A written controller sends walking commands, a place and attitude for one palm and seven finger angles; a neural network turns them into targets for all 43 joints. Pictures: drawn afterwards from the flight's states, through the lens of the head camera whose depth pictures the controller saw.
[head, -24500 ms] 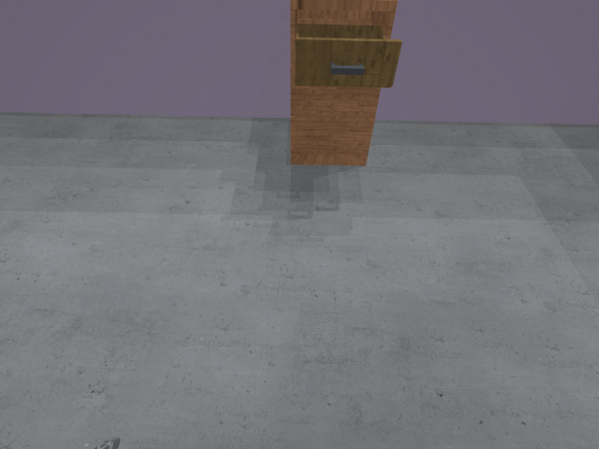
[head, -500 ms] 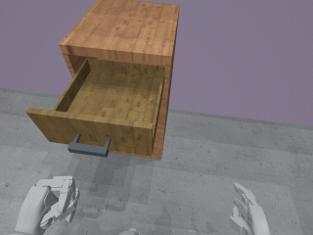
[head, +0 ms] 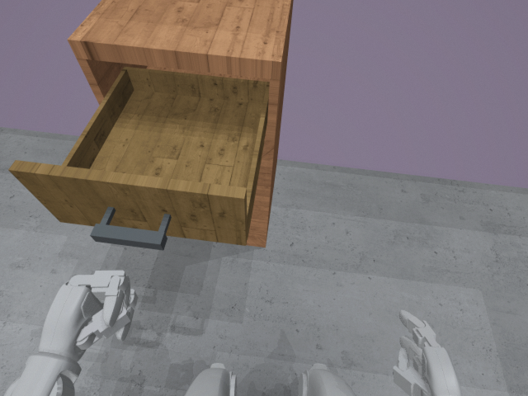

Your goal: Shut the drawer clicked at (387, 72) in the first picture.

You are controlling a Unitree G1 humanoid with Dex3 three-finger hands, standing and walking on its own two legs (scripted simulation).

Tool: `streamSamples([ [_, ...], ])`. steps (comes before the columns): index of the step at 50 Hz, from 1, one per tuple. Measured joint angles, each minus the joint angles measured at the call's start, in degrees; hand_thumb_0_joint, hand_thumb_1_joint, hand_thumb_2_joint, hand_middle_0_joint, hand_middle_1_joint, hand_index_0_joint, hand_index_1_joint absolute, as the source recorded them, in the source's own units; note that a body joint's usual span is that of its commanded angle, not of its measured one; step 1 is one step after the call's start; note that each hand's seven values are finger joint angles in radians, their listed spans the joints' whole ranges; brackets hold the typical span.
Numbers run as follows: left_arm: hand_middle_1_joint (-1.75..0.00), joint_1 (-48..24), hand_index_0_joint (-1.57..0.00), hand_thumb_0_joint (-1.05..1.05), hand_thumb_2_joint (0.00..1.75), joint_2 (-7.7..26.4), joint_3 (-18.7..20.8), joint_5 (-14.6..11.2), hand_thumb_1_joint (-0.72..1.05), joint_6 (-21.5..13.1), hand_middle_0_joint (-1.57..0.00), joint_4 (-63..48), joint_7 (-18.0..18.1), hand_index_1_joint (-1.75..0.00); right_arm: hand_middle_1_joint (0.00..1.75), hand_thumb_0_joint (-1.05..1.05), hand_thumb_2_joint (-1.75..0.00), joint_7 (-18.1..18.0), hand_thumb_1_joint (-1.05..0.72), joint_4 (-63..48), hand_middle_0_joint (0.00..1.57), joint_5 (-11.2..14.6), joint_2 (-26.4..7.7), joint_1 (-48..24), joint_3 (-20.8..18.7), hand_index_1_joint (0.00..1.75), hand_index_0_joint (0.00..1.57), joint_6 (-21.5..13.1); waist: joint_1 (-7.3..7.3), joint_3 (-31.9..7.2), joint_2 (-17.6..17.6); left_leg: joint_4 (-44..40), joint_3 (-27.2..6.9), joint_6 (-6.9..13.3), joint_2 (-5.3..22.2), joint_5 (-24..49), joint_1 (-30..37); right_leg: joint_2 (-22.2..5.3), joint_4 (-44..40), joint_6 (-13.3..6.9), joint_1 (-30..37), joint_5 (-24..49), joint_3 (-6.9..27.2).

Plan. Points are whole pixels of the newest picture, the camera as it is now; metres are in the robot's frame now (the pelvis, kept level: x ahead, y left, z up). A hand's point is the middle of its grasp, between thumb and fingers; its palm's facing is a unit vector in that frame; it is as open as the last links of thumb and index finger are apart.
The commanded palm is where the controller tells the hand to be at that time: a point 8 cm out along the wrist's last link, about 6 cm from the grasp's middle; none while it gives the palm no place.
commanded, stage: bring the fist close to the handle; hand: left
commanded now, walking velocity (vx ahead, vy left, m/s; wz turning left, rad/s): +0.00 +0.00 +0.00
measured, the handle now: (134, 226) +0.37 +0.24 -0.01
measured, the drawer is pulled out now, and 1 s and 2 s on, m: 0.29 0.29 0.20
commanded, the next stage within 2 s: push the drawer shut in 0.84 s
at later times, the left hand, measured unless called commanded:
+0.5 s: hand (147, 291) +0.27 +0.19 -0.02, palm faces -0.13 -0.99 -0.04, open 3.3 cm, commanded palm +0.26 +0.25 -0.01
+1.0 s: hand (147, 293) +0.27 +0.19 -0.01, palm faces -0.12 -0.99 -0.04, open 3.3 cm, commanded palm +0.26 +0.25 -0.01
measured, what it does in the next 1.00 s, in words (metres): stands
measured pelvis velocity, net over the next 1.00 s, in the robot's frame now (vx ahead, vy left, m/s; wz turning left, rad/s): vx -0.01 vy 0.01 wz -0.01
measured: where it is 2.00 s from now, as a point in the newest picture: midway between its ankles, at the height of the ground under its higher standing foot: outside the picture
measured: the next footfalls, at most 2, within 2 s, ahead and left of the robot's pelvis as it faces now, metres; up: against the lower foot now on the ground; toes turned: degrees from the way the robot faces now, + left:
none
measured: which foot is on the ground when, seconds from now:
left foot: down 0.00-1.00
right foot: down 0.00-1.00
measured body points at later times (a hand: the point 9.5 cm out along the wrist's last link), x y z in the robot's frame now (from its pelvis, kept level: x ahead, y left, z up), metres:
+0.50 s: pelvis -0.01 +0.00 -0.04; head +0.10 +0.02 +0.40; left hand +0.27 +0.24 -0.01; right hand +0.16 -0.24 -0.12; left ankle +0.00 +0.10 -0.66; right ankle +0.03 -0.10 -0.66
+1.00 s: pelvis -0.01 +0.01 -0.03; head +0.10 +0.02 +0.40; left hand +0.27 +0.24 -0.01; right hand +0.17 -0.24 -0.12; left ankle +0.00 +0.10 -0.66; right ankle +0.03 -0.10 -0.66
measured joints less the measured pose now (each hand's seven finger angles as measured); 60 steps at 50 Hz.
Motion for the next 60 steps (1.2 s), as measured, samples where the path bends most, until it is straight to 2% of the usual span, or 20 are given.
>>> streamSamples([
  [21, -1.60, -11.21, -1.39, 0.02, 0.90, 0.83, 0.17, 0.66, 0.90, -1.52, -1.40, 7.68, 0.11, -1.60, 0.30, 0.02, -0.90, 0.59, -0.90, -0.29, 0.21, -0.38, -0.21, -1.21, 0.88, 0.30, 0.21, 2.57, -0.23, -1.36, -0.29, 8.51, 0.10, 0.32, 0.13, -2.37, -11.23, -0.50, 8.42, -0.17, -11.32, -2.14, 0.13],
  [26, -1.60, -14.54, -1.39, 0.02, 0.90, 1.07, 0.05, 1.10, 0.90, -0.88, -1.40, 9.28, 0.25, -1.60, 0.30, 0.02, -0.90, 0.72, -0.90, -0.13, 0.21, -0.40, -0.68, -1.49, 0.86, 0.30, 0.21, 3.24, -0.45, -1.33, -0.34, 10.19, 0.19, 0.49, 0.14, -2.74, -13.61, -0.62, 10.02, -0.11, -13.72, -2.40, 0.23],
  [34, -1.60, -12.63, -1.39, 0.02, 0.90, 0.94, -0.24, 0.98, 0.90, 0.49, -1.40, 5.87, 1.88, -1.60, 0.30, 0.02, -0.90, 1.24, -0.90, -0.81, 0.21, -0.09, -0.24, -0.83, 0.66, 0.30, 0.21, 4.87, -0.92, -1.41, -0.13, 8.96, 0.71, 0.76, 0.07, -2.38, -13.09, -0.57, 8.92, 0.25, -13.41, -1.92, 0.76],
  [48, -1.60, -10.20, -1.39, 0.02, 0.90, 0.43, -1.83, 1.65, 0.90, -0.94, -1.40, 4.86, 2.64, -1.60, 0.30, 0.02, -0.90, 1.05, -0.90, -1.78, 0.21, -0.24, -0.50, -1.26, 0.66, 0.30, 0.21, 5.74, -0.57, -1.86, -0.22, 9.14, 0.45, 0.94, -0.16, -2.87, -12.72, -0.71, 8.89, 0.50, -12.80, -2.39, 0.59],
  [60, -1.60, -15.92, -1.39, 0.02, 0.90, 1.06, -1.24, 2.12, 0.90, 0.00, -1.40, 7.85, 2.92, -1.60, 0.30, 0.01, -0.90, 0.87, -0.90, -1.19, 0.21, -0.31, -0.28, -2.21, 1.19, 0.30, 0.21, 6.49, -0.59, -1.84, -0.34, 9.83, 0.11, 0.84, -0.12, -2.98, -13.61, -0.69, 9.41, 0.37, -13.51, -2.51, 0.29],
])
